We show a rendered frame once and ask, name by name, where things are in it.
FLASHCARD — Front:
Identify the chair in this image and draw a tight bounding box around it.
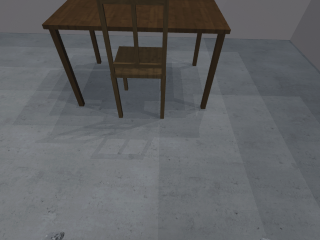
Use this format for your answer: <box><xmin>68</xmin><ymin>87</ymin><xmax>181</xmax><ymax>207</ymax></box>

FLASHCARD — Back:
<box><xmin>96</xmin><ymin>0</ymin><xmax>169</xmax><ymax>119</ymax></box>

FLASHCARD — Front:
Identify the table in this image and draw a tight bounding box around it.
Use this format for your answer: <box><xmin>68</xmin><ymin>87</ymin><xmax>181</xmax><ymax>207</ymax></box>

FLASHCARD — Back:
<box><xmin>42</xmin><ymin>0</ymin><xmax>231</xmax><ymax>109</ymax></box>

